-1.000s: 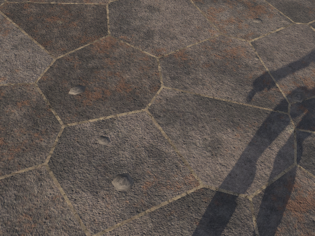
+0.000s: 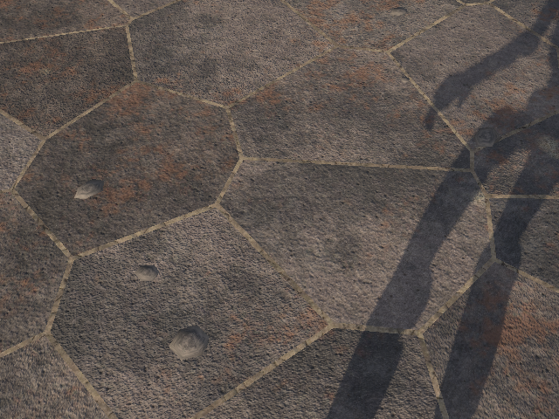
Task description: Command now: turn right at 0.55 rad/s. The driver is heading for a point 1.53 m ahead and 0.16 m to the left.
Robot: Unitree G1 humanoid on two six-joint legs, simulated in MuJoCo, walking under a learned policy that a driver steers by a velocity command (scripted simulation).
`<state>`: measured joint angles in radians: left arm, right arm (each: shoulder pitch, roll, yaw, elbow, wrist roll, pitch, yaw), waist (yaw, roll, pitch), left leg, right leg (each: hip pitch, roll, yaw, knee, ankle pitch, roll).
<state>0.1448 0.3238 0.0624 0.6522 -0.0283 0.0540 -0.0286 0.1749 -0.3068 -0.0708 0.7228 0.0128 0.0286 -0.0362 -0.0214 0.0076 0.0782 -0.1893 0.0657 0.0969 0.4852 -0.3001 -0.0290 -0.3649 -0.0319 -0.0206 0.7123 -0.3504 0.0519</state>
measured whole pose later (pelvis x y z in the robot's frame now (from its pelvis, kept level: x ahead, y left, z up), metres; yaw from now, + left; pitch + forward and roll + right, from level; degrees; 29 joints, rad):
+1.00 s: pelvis +0.23 -0.07 +0.00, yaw +14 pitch +1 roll -1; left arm 0.23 0.27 0.06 0.70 0.01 -0.10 -0.02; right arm 0.31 -0.32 -0.07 0.69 0.04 -0.03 -0.01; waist 0.00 0.04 0.01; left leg -0.46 0.03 -0.08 1.18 -0.34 0.01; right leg -0.24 0.02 -0.06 0.45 -0.22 -0.03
